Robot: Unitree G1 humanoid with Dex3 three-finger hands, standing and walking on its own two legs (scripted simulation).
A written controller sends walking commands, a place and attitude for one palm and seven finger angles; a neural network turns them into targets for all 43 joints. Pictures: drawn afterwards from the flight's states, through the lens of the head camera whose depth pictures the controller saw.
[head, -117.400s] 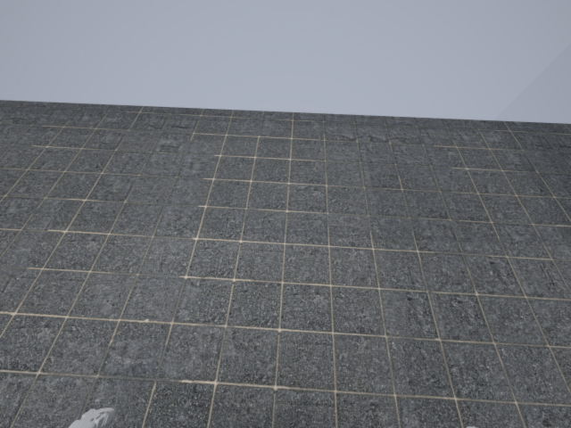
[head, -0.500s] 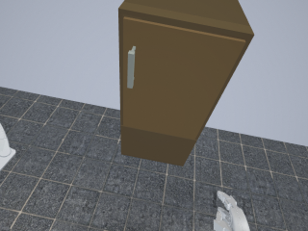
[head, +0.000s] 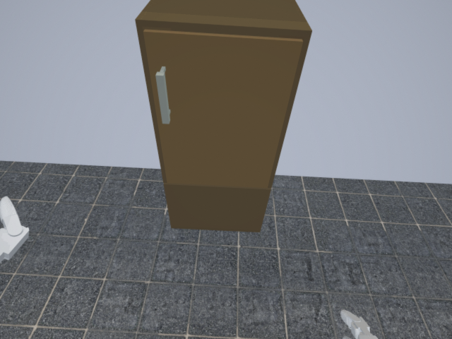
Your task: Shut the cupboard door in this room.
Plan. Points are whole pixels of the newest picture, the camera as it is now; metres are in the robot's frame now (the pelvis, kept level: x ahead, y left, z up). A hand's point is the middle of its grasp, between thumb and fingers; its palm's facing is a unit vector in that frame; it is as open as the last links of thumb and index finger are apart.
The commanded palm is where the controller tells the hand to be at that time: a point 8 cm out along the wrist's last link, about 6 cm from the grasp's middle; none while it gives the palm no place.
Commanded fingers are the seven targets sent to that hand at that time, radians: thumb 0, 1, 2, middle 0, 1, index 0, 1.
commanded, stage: stop stepping back and stand still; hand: left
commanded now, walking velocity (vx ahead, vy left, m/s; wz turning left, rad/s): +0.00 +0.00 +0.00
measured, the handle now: (164, 95) +0.76 +0.19 +0.04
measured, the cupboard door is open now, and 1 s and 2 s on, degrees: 0 0 0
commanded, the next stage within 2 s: let the arm hang, fingers relaxed in 0.22 s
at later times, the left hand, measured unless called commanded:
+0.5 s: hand out of the picture +0.14 +0.25 -0.08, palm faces +0.01 -0.93 -0.37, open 7.4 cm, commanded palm none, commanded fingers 0.00 0.90 0.90 -0.20 -0.30 -0.20 -0.30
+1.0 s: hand out of the picture -0.11 +0.24 -0.16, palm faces +0.05 -0.96 -0.29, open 7.3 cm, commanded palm none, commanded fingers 0.00 0.90 0.90 -0.20 -0.30 -0.20 -0.30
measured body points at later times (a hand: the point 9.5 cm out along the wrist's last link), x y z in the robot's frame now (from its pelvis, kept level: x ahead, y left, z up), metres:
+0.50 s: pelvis -0.03 +0.03 +0.00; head -0.02 +0.01 +0.44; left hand +0.14 +0.30 -0.06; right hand +0.14 -0.22 -0.11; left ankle +0.04 +0.12 -0.73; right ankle -0.04 -0.11 -0.73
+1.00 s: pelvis -0.04 +0.02 +0.01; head -0.04 +0.01 +0.46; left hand -0.11 +0.29 -0.14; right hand -0.03 -0.23 -0.15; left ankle +0.04 +0.12 -0.73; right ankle -0.04 -0.10 -0.73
